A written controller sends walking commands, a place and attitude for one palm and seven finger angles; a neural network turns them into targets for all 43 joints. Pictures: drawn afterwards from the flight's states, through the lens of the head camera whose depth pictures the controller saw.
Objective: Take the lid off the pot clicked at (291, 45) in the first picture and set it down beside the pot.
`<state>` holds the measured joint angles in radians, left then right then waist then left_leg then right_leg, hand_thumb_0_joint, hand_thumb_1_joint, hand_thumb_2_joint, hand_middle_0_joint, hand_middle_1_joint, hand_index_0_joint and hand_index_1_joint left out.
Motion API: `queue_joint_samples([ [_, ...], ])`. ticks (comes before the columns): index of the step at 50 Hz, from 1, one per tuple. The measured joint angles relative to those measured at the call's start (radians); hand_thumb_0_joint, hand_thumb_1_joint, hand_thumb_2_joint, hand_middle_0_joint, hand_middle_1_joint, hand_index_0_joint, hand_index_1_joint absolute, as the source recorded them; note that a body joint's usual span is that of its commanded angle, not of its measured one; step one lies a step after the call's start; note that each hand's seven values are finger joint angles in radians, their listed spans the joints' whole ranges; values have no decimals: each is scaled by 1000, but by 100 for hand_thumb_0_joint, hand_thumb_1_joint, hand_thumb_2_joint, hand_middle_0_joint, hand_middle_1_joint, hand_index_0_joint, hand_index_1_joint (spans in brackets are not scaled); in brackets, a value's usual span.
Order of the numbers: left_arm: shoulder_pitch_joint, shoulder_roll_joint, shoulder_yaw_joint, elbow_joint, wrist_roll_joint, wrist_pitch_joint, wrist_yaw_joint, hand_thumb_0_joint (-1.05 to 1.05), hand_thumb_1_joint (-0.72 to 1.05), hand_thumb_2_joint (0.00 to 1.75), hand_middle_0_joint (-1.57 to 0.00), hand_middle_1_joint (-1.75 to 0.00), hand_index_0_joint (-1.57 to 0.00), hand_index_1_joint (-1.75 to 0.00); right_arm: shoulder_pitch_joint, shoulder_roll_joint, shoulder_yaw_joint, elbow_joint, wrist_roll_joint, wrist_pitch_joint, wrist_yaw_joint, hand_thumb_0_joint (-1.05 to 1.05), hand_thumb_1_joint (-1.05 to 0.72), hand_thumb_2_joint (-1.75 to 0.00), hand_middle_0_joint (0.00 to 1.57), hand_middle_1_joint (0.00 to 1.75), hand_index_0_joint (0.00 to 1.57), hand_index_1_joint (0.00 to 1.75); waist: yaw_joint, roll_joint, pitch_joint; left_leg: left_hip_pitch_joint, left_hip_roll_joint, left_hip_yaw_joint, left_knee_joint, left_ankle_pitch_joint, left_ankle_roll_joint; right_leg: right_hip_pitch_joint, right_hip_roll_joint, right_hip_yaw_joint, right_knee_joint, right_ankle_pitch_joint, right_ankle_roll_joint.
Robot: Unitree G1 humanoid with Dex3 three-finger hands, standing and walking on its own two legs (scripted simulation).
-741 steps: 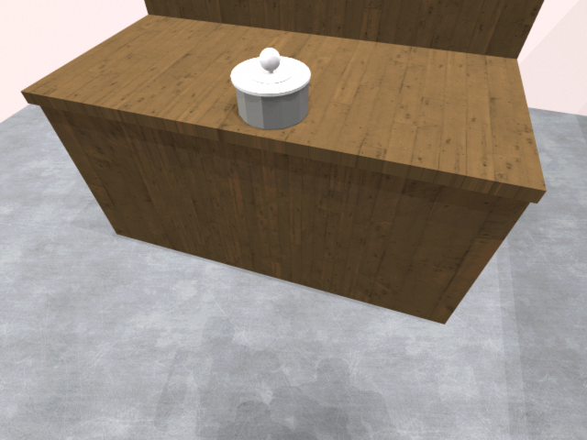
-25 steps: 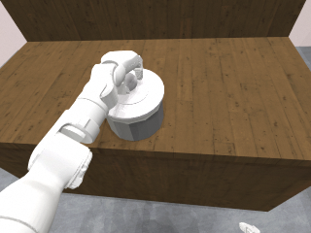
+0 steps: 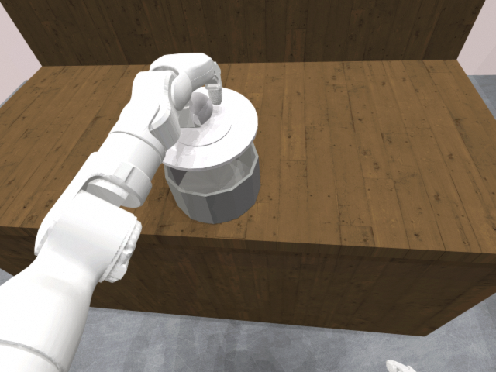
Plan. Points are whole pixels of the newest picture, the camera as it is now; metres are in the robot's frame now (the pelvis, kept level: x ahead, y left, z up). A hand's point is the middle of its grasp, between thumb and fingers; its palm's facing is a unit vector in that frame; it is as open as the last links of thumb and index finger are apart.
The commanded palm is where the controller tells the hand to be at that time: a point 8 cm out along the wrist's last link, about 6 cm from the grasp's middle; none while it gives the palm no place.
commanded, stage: lift the lid straight up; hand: left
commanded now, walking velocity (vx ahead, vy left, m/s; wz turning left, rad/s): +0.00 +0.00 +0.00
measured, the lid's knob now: (197, 108) +0.51 +0.07 +0.16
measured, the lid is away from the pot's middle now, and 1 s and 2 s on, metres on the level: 0.00 0.01 0.12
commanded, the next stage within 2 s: move the lid sideways beside the pot in 0.88 s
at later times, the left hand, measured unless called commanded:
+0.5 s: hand (191, 81) +0.47 +0.06 +0.24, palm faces -0.22 +0.03 -0.98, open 8.1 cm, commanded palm +0.46 +0.07 +0.30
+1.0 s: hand (182, 73) +0.48 +0.07 +0.25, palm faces -0.24 +0.01 -0.97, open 8.1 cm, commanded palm +0.47 +0.08 +0.31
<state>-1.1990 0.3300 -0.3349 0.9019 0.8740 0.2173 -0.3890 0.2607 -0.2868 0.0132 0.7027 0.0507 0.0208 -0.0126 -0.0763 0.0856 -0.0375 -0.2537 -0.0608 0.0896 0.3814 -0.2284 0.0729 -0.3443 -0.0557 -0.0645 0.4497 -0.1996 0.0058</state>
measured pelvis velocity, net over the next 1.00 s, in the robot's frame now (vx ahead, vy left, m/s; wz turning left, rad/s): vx -0.01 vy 0.00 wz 0.00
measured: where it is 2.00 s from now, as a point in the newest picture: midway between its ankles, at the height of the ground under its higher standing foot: outside the picture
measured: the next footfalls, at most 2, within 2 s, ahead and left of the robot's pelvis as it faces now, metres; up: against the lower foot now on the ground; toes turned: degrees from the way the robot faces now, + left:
none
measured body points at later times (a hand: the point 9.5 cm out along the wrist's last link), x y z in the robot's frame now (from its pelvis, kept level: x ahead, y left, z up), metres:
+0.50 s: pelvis +0.00 +0.00 +0.00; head +0.02 -0.04 +0.45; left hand +0.48 +0.06 +0.29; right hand +0.12 -0.24 -0.13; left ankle -0.02 +0.07 -0.74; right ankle +0.01 -0.12 -0.74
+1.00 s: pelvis -0.01 +0.00 +0.00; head +0.02 -0.04 +0.45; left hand +0.48 +0.07 +0.30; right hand +0.09 -0.26 -0.13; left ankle -0.02 +0.07 -0.74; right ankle +0.01 -0.12 -0.74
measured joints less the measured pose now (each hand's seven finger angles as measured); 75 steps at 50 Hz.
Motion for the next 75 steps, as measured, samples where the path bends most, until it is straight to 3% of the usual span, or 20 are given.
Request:
queue_joint_samples([
  [29,-150,-34,-7,44,11,60,-71,1,20,78,-59,-89,-61,-92,-43,6,17,-1,-4,1,13,1,-90,-90,20,30,20,30,17,5,-11,11,-9,-7,-12,11,3,8,-9,-5,1,1,2],
  [38,-185,-10,21,72,23,61,-90,1,20,78,-59,-89,-61,-92,-28,-2,18,1,-4,0,5,1,-90,-90,20,30,20,30,7,3,-8,13,-5,-3,-17,14,1,10,-4,0,-9,8,1],
  [51,-175,16,-3,46,20,45,-112,1,20,78,-59,-89,-61,-92,-11,-4,10,-8,-2,-19,-4,1,-90,-90,20,30,20,30,0,-7,3,5,-5,-5,-16,16,3,7,-3,-2,-17,15,1],
  [55,-160,30,32,38,25,10,-90,1,19,78,-59,-89,-61,-92,-10,-2,14,-9,-4,-20,-8,1,-90,-90,20,30,20,30,0,-6,0,6,-3,1,-20,14,4,6,0,4,-22,17,3],
  [63,-139,75,68,46,54,13,-91,1,20,77,-59,-89,-61,-92,-10,0,16,-13,-2,2,0,1,-90,-90,20,30,20,30,-2,-3,-7,7,-1,6,-24,11,6,8,3,10,-32,20,6],
  [75,-100,142,32,-34,36,-15,-139,1,20,77,-59,-89,-61,-92,-10,-5,4,-21,6,12,0,1,-90,-90,20,30,20,30,11,-16,3,7,-5,-14,-18,8,10,24,-2,-9,-45,19,10],
])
